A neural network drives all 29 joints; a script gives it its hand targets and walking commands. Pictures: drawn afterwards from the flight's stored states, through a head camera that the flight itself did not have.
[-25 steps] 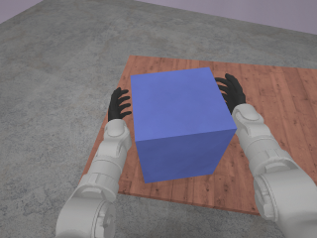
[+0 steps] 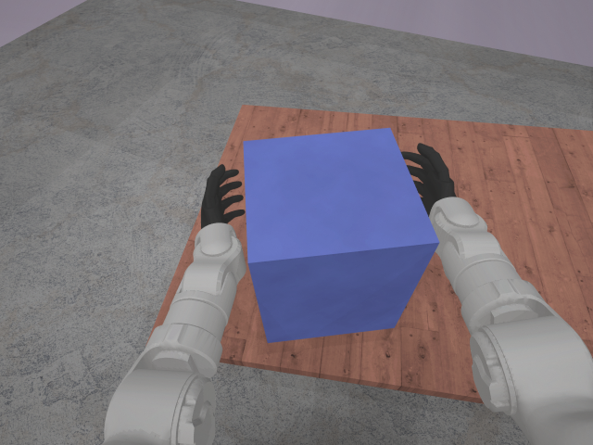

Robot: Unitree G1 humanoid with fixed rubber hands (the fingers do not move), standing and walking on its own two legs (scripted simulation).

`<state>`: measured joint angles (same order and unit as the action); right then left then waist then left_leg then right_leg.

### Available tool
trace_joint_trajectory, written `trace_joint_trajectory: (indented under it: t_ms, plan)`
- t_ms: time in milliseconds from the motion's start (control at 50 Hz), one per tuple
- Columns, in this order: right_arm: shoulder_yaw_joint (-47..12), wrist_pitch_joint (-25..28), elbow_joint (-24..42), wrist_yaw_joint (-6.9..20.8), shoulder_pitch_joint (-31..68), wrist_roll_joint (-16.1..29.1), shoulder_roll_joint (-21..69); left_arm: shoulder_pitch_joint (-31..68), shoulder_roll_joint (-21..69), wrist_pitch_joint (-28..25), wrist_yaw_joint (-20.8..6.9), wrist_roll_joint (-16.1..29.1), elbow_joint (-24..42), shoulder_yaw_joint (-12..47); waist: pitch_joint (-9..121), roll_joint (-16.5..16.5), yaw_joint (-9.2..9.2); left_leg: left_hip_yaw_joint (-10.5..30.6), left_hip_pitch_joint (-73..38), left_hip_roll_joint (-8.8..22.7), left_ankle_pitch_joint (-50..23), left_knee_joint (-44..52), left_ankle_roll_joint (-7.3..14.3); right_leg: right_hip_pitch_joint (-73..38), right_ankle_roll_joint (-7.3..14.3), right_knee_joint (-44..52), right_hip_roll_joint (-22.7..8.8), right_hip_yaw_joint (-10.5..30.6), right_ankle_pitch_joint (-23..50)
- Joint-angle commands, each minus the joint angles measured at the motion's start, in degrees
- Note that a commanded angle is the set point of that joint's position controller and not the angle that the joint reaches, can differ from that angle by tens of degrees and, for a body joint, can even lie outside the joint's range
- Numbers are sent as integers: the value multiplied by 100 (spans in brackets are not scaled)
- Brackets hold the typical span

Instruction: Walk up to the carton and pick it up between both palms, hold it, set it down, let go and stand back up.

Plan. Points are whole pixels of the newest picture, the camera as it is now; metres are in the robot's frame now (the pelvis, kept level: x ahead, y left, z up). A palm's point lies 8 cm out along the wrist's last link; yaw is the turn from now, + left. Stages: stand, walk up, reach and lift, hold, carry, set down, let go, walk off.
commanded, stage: reach and lift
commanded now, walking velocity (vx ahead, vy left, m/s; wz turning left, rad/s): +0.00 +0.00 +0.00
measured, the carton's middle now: (325, 242) +0.42 +0.03 +0.01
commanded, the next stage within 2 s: none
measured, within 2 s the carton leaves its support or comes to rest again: leaves its support in 0.76 s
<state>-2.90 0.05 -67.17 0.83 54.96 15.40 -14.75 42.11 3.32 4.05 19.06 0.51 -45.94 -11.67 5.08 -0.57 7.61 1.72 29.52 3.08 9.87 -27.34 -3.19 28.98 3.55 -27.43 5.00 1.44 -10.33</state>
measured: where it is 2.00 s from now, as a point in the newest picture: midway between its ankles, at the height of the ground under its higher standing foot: outside the picture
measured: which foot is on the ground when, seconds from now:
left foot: down 0.00-1.00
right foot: down 0.00-1.00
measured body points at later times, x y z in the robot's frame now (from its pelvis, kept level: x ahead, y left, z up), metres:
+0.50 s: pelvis +0.00 +0.00 +0.00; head +0.06 -0.01 +0.45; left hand +0.40 +0.19 +0.07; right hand +0.48 -0.11 +0.08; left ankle +0.03 +0.16 -0.73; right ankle +0.02 -0.08 -0.73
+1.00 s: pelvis +0.00 +0.00 +0.00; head +0.02 -0.01 +0.45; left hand +0.39 +0.19 +0.10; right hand +0.46 -0.11 +0.11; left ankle +0.03 +0.16 -0.73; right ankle +0.02 -0.08 -0.73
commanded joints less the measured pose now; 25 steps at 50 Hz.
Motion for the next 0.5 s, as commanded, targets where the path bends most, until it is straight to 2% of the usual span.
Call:
trace_joint_trajectory:
  t_ms: [0, 20, 40, 60, 80, 100, 120, 140, 160, 180, 200, 220, 240, 260, 280, 300, 320, 340, 360, 380, 400, 420, 440, 460, 480]
  plan:
    - [311, 324, 1295, -129, 3490, -383, 439, 3161, 1082, -378, 28, -379, 1140, 433, 4628, 240, 427, -354, -898, -80, -1660, 10, -12, -1109, -171, 375, -22, -249, 1018]
    - [272, 235, 1310, -159, 3554, -344, 548, 3261, 804, -357, 23, -460, 951, 105, 4099, 413, 615, -355, -641, -116, -1351, -28, 91, -1035, -260, 353, -109, -153, 691]
    - [288, 280, 1518, -102, 3638, -379, 576, 3485, 949, -424, 52, -400, 1281, 244, 4478, 414, 605, -353, -738, -107, -1491, 57, 85, -1074, -204, 341, -69, -180, 792]
    - [270, 263, 1447, -104, 3414, -379, 593, 2999, 1198, -390, 9, -368, 1164, 356, 4431, 445, 456, -307, -981, -101, -1672, -3, 25, -1181, -197, 388, -44, -200, 916]
    - [124, 274, 1649, -129, 3341, -406, 747, 3067, 1071, -446, -21, -372, 1261, 304, 4400, 560, 628, -352, -785, -120, -1742, -19, 109, -1334, -247, 361, -74, -124, 1244]
    - [185, 270, 1392, -86, 3373, -401, 901, 3089, 1193, -433, -102, -388, 1050, 372, 4464, 544, 466, -368, -939, -117, -1695, 2, 61, -1169, -253, 377, -59, -218, 1133]
    - [111, 335, 1599, -18, 3531, -417, 1034, 3177, 1412, -459, -104, -480, 1197, 350, 4661, 408, 559, -339, -861, -101, -1736, -36, 55, -1172, -234, 339, -77, -204, 1076]
    - [214, 332, 1191, -13, 3425, -418, 910, 3157, 1354, -420, -103, -603, 948, 337, 4401, 296, 509, -349, -962, -116, -1612, -11, 36, -1172, -219, 356, -56, -225, 963]
    - [214, 319, 1249, 11, 3267, -455, 1214, 3214, 1560, -455, -201, -630, 1121, 355, 4328, 244, 440, -362, -1087, -123, -1725, 52, 63, -1283, -207, 432, -76, -241, 1136]
    - [299, 367, 1407, 3, 3449, -637, 1151, 3188, 1552, -483, -175, -656, 970, 228, 4370, 383, 500, -329, -968, -106, -1691, 51, 87, -1271, -183, 433, -81, -227, 1119]
    - [370, 422, 1517, 67, 3293, -682, 1435, 3345, 1861, -538, -222, -768, 1459, 410, 4746, 107, 363, -313, -1285, -93, -1884, 51, -14, -1206, -189, 433, -66, -300, 1236]
    - [281, 440, 1619, 145, 3512, -765, 1556, 3318, 1970, -554, -292, -820, 1203, 247, 4824, 315, 529, -296, -1331, -109, -2008, 0, 14, -1216, -181, 399, -23, -321, 1358]
    - [232, 365, 1388, 233, 3265, -801, 1877, 3190, 2291, -495, -380, -979, 1036, 270, 4628, 155, 461, -326, -1249, -128, -1787, 93, 36, -1283, -173, 475, -72, -303, 1187]
    - [429, 479, 1512, 346, 3623, -1035, 2263, 3731, 2586, -514, -441, -944, 1361, 504, 4875, 109, 393, -294, -1226, -131, -1934, 52, -52, -1092, -176, 422, -30, -398, 1151]
    - [286, 450, 1294, 428, 3338, -1175, 2658, 3451, 2890, -506, -605, -1202, 1114, 323, 4484, 167, 416, -306, -1308, -143, -1882, 134, 64, -1290, -201, 512, -97, -315, 1213]
    - [230, 557, 1616, 500, 3377, -1265, 3185, 3354, 3302, -529, -729, -1266, 1147, 432, 4705, 229, 477, -327, -1392, -170, -2086, 127, 3, -1454, -235, 487, -65, -384, 1468]
    - [281, 540, 1674, 554, 3375, -1430, 3623, 3513, 3602, -499, -862, -1315, 1109, 511, 4734, 303, 314, -293, -1288, -199, -1858, 151, 75, -1376, -273, 569, -153, -306, 1377]
    - [283, 604, 1443, 663, 3243, -1537, 3807, 3460, 3915, -528, -928, -1404, 992, 601, 4683, 213, 352, -302, -1390, -169, -1979, 252, 32, -1530, -250, 589, -162, -323, 1478]
    - [410, 699, 1459, 705, 3388, -1588, 3875, 3597, 4062, -494, -901, -1271, 1247, 896, 5107, 77, 244, -264, -1651, -120, -2273, 146, -55, -1394, -219, 572, -144, -395, 1679]
    - [260, 697, 1447, 772, 3242, -1513, 4131, 3514, 3998, -455, -917, -1349, 1167, 712, 5173, 18, 511, -318, -1583, -131, -2217, 118, 21, -1482, -185, 612, -150, -314, 1629]
    - [427, 740, 1407, 764, 3315, -1628, 3957, 3590, 3987, -466, -930, -1313, 1001, 682, 5143, 246, 395, -310, -1655, -96, -2148, 172, 51, -1540, -209, 675, -138, -366, 1580]
    - [570, 726, 1238, 743, 3251, -1779, 3915, 3622, 3887, -463, -968, -1332, 920, 550, 4872, 408, 382, -319, -1431, -118, -2030, 213, 110, -1656, -267, 640, -177, -328, 1665]
    - [610, 687, 1025, 777, 3143, -1790, 3988, 3479, 3834, -409, -956, -1515, 809, 383, 4462, 250, 516, -324, -1434, -136, -1950, 299, 83, -1635, -259, 689, -208, -316, 1473]
    - [724, 715, 955, 770, 3126, -1877, 4024, 3704, 3933, -410, -974, -1421, 930, 546, 4599, 294, 348, -338, -1465, -148, -1944, 310, 64, -1733, -274, 706, -242, -316, 1556]
    - [635, 704, 1030, 757, 3116, -1904, 4040, 3606, 3794, -409, -1008, -1424, 862, 432, 4506, 474, 443, -364, -1386, -126, -1825, 332, 143, -1875, -304, 707, -248, -286, 1709]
